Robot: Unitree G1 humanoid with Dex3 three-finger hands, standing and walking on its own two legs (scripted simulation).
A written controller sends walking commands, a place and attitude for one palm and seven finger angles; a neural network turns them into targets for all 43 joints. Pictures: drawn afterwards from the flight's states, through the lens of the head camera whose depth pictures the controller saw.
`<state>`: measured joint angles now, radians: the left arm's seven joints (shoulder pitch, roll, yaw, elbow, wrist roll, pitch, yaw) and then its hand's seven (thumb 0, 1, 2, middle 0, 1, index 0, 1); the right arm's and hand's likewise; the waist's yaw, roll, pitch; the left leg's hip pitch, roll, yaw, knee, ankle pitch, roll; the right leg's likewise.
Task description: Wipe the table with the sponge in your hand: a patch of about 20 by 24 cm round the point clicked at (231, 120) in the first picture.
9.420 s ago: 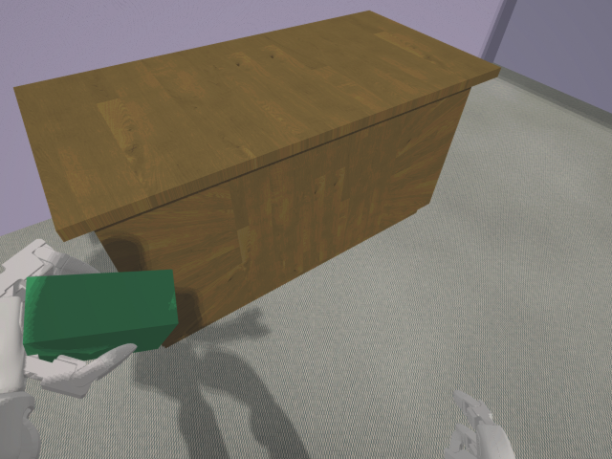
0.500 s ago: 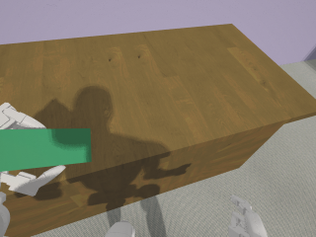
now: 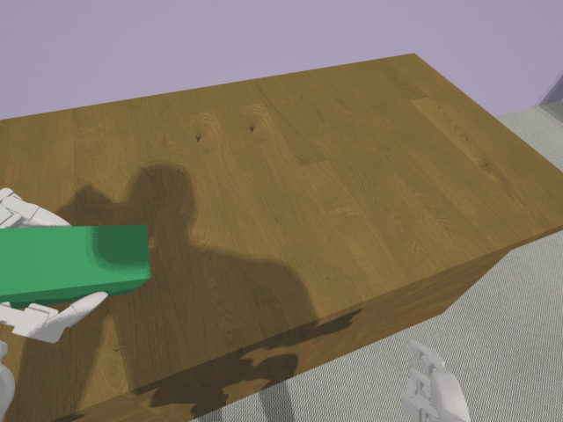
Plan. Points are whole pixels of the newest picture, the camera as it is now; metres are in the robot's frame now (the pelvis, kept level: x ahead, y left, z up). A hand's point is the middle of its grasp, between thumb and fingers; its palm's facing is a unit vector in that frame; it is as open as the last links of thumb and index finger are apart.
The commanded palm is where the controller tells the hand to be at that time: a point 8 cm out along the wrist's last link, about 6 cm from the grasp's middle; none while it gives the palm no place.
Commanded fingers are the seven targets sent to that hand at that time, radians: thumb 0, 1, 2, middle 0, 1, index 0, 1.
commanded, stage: come to a stop and stand still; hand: left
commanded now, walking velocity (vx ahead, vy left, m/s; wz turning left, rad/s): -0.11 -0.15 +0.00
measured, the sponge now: (97, 265) +0.24 +0.22 +0.15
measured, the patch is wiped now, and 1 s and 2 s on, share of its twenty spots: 0.00 0.00 0.00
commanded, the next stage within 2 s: look again from close up in 1.34 s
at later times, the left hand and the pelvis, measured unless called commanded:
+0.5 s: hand (64, 298) +0.20 +0.24 +0.15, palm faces +0.31 -0.88 -0.37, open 9.9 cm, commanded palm +0.14 +0.28 +0.19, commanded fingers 0.00 0.10 1.30 -1.20 -1.60 -1.20 -1.60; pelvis -0.03 +0.00 +0.01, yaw -1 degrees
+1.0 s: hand (15, 271) +0.22 +0.29 +0.16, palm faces +0.36 -0.84 -0.40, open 9.9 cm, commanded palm +0.15 +0.32 +0.19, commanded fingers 0.00 0.10 1.30 -1.20 -1.60 -1.20 -1.60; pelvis +0.00 +0.04 +0.01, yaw +1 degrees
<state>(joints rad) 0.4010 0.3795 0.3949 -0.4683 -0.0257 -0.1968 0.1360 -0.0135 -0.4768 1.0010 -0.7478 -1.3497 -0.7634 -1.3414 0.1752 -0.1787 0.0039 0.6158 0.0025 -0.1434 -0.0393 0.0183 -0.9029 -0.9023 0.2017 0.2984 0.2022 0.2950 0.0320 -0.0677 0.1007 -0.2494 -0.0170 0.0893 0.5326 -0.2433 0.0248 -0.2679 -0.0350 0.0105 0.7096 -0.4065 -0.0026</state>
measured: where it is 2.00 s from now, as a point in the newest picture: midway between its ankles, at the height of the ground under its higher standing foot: outside the picture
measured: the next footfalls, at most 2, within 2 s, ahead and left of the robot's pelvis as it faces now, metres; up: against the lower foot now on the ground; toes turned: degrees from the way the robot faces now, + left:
none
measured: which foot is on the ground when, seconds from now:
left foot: down 0.00-1.00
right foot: down 0.00-1.00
